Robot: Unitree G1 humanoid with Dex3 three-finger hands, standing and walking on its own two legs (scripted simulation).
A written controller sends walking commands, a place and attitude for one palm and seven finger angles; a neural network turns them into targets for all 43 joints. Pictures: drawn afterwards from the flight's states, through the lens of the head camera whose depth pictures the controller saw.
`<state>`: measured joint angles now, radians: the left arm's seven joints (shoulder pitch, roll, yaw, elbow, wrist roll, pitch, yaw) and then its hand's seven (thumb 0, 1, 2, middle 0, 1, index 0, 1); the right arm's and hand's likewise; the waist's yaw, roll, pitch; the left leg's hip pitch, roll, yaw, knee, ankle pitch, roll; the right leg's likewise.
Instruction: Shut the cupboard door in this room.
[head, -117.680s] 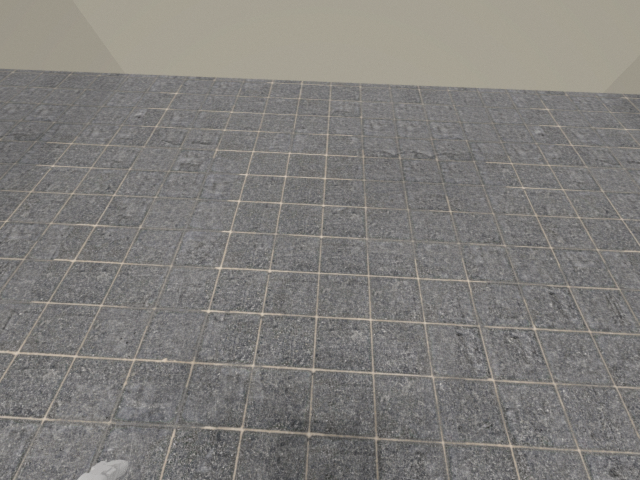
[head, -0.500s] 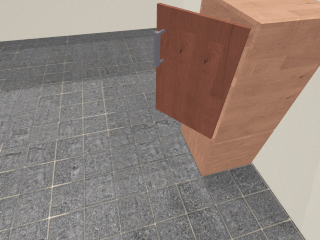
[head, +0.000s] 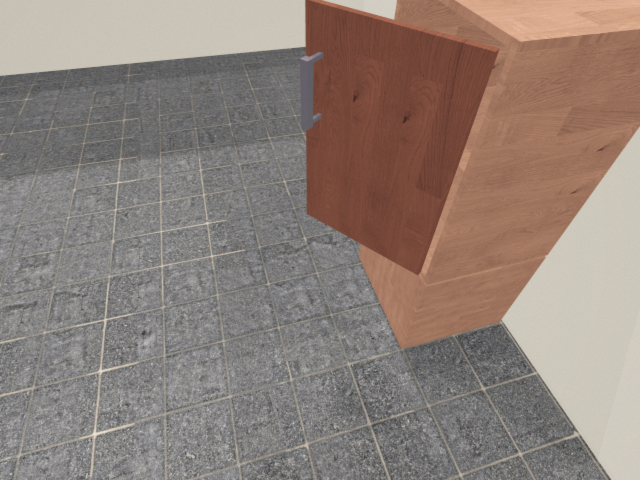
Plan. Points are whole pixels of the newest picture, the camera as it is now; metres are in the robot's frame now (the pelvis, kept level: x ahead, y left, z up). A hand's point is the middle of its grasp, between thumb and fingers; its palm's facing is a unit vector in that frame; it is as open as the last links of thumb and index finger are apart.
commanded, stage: look to check the result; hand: left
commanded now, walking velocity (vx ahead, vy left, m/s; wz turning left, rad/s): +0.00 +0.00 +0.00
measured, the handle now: (312, 91) +0.87 +0.06 +0.06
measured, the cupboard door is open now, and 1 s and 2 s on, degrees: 36 36 36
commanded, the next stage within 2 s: walk to a spot facing it in 0.24 s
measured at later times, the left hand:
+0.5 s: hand out of the picture +0.03 +0.20 -0.18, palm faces +0.04 -0.97 -0.25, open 7.3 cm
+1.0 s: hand out of the picture +0.02 +0.24 -0.17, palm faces +0.34 -0.91 -0.26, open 7.3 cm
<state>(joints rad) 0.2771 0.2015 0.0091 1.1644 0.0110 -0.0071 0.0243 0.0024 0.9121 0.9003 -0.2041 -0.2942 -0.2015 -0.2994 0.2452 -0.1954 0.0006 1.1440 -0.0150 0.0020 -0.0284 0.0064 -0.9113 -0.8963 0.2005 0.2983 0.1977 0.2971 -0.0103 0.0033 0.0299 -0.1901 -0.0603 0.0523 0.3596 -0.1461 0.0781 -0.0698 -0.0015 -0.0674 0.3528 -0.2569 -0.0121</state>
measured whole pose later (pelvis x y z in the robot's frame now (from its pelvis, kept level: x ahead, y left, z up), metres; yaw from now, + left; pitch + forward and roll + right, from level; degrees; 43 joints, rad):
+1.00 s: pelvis -0.01 +0.01 -0.01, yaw +21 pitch +2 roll -2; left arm 0.12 0.24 0.07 0.90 0.02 0.05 0.01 0.01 0.91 0.90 -0.20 -0.29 -0.20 -0.30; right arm 0.23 -0.22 -0.05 0.94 -0.04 0.04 0.00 0.01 -0.91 -0.90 0.20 0.30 0.20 0.30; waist -0.04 0.02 0.09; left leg -0.40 -0.06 -0.06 0.51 -0.14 0.06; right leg -0.45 -0.04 0.01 0.97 -0.43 0.05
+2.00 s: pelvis +0.09 +0.03 +0.00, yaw +62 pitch +1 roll +2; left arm 0.30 0.18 0.06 0.92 0.04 -0.05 0.00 0.00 0.91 0.90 -0.21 -0.29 -0.20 -0.30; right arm 0.21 -0.24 -0.08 0.92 -0.03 0.05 0.05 0.01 -0.91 -0.90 0.20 0.30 0.20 0.30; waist -0.02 0.00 0.05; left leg -0.57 0.03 0.03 1.13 -0.31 -0.01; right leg -0.15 -0.12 -0.20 0.44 -0.30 0.02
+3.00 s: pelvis +0.17 +0.37 -0.02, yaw +91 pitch +0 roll -1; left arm 0.35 0.21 0.04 0.98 0.02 -0.02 0.03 0.00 0.93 0.90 -0.21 -0.29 -0.20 -0.30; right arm 0.10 -0.23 -0.04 0.92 -0.03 -0.01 0.02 0.01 -0.92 -0.90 0.20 0.30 0.19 0.30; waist 0.04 0.00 0.08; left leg -0.37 0.04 0.09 0.59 -0.14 0.04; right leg -0.16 -0.12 -0.23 0.60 -0.40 0.04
